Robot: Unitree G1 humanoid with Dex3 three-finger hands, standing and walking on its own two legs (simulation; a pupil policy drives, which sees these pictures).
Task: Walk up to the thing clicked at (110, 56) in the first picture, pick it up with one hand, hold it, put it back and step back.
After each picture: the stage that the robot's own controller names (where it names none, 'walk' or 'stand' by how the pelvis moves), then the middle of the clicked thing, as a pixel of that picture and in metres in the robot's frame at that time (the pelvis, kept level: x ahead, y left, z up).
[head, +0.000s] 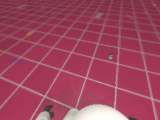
stand; (111, 55) +1.25 -0.42 -0.72
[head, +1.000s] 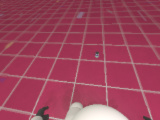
walk; (97, 54) +1.20 -0.03 -0.69
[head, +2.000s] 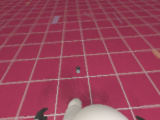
walk; (78, 69) +0.77 +0.25 -0.71
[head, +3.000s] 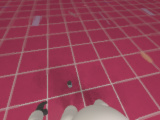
walk; (69, 84) +0.48 +0.23 -0.71
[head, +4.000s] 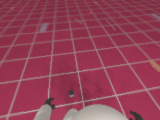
stand; (71, 93) +0.38 +0.25 -0.72
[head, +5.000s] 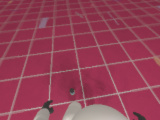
stand; (72, 91) +0.35 +0.24 -0.71
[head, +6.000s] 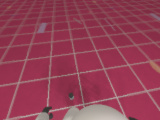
stand; (71, 96) +0.34 +0.23 -0.72
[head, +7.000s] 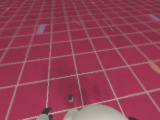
stand; (70, 98) +0.32 +0.23 -0.72
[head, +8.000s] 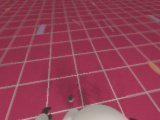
stand; (70, 98) +0.32 +0.23 -0.72
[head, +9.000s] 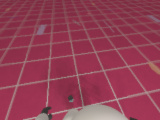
stand; (70, 98) +0.32 +0.23 -0.72
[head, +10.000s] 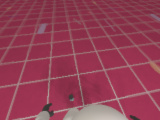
go down; (71, 97) +0.32 +0.22 -0.72
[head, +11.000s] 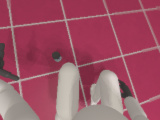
go down; (56, 56) +0.38 +0.31 -0.30
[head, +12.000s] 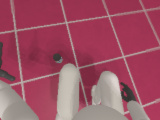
approach; (57, 58) +0.37 +0.32 -0.30
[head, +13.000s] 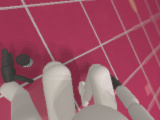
close in; (25, 61) +0.32 +0.36 -0.21
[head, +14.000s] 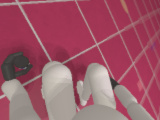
close; (22, 63) +0.31 +0.34 -0.21
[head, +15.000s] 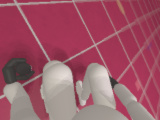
lift; (24, 68) +0.28 +0.33 -0.20
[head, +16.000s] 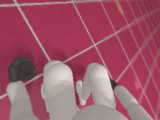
lift; (28, 68) +0.28 +0.31 -0.20
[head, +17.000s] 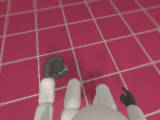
lift; (60, 68) +0.31 +0.21 +0.01
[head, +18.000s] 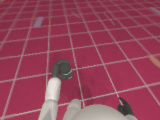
hold; (66, 71) +0.31 +0.18 +0.04
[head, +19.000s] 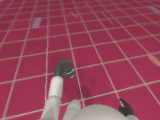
hold; (68, 70) +0.33 +0.17 +0.02
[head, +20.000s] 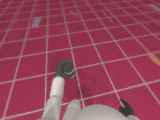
hold; (69, 70) +0.33 +0.16 +0.02
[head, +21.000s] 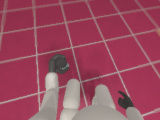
crouch; (63, 65) +0.35 +0.21 -0.05
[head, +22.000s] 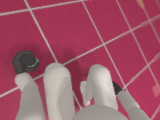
lower; (31, 61) +0.33 +0.33 -0.18
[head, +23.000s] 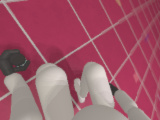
lower; (19, 61) +0.34 +0.33 -0.21
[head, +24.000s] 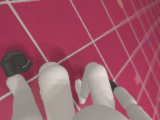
lower; (21, 62) +0.33 +0.33 -0.21
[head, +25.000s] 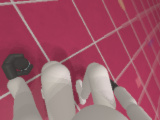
lower; (23, 64) +0.30 +0.34 -0.21
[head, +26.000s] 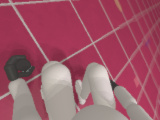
loosen; (24, 66) +0.30 +0.32 -0.21
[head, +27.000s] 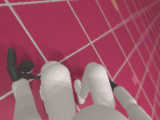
withdraw; (26, 67) +0.30 +0.31 -0.21
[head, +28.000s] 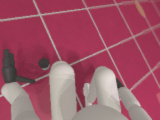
rise; (44, 64) +0.31 +0.30 -0.22
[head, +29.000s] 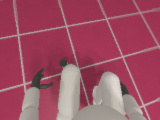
stand; (63, 64) +0.35 +0.27 -0.30
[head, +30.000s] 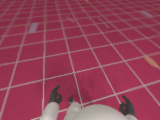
stand; (71, 100) +0.29 +0.19 -0.65
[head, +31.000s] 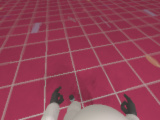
stand; (71, 98) +0.31 +0.21 -0.66
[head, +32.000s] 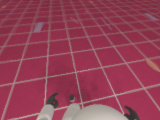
stand; (72, 98) +0.31 +0.20 -0.69
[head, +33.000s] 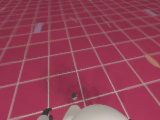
walk; (74, 96) +0.33 +0.20 -0.72
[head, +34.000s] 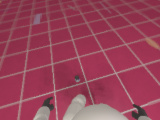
walk; (77, 78) +0.50 +0.22 -0.70
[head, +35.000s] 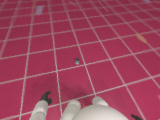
walk; (77, 61) +0.85 +0.19 -0.70
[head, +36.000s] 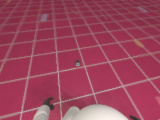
stand; (77, 63) +0.92 +0.22 -0.71
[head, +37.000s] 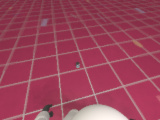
stand; (77, 64) +0.94 +0.23 -0.73
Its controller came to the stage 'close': yes
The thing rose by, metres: 0.72
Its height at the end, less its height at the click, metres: +0.00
